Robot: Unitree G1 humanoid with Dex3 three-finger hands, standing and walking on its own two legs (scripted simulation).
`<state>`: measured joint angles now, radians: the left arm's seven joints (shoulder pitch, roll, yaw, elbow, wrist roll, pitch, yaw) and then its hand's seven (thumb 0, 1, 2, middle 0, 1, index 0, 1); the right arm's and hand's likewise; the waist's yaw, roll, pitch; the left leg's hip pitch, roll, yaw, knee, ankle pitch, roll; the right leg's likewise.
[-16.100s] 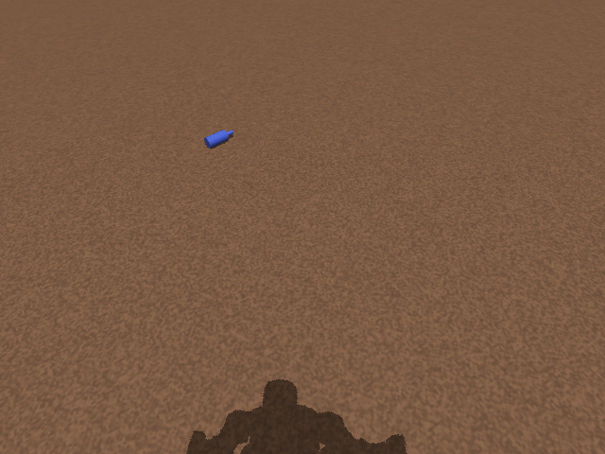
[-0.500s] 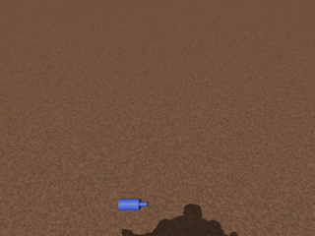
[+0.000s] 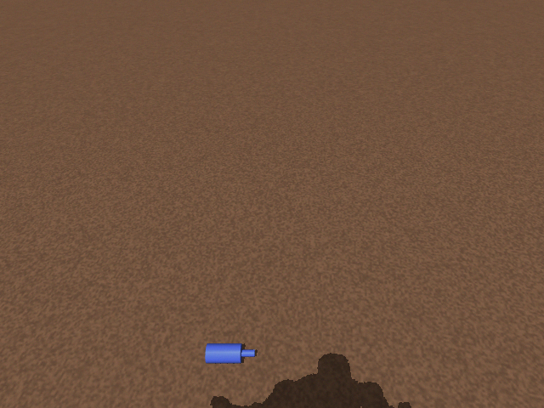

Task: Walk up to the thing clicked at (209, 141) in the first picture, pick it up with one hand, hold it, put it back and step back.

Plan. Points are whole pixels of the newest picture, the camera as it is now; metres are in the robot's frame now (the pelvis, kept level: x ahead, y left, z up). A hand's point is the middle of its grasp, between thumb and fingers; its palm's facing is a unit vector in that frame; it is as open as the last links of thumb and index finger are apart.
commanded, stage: stand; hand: left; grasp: from above
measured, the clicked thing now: (230, 353) +0.45 +0.19 -0.75
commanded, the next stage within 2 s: rise first in 0.20 s
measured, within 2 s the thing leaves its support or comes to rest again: neither
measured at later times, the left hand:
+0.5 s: hand out of the picture +0.14 +0.25 -0.17, palm faces +0.01 -0.94 -0.34, open 8.4 cm
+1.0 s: hand out of the picture +0.11 +0.26 -0.22, palm faces -0.14 -0.88 -0.45, open 14.0 cm
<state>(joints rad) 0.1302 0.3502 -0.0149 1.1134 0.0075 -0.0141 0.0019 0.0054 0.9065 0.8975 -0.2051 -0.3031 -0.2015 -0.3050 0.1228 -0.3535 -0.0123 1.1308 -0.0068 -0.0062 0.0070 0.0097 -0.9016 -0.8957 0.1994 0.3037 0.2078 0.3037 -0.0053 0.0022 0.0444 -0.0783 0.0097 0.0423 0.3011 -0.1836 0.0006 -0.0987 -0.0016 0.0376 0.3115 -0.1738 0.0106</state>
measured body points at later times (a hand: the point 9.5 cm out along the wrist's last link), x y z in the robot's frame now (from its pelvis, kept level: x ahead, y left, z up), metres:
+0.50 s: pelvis -0.01 +0.00 -0.02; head +0.04 +0.00 +0.43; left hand +0.13 +0.30 -0.14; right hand +0.09 -0.28 -0.14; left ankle -0.01 +0.12 -0.75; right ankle +0.00 -0.13 -0.75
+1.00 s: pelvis -0.01 +0.01 -0.08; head +0.07 +0.03 +0.36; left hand +0.12 +0.30 -0.19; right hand +0.16 -0.24 -0.17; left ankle -0.01 +0.12 -0.75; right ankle +0.00 -0.13 -0.75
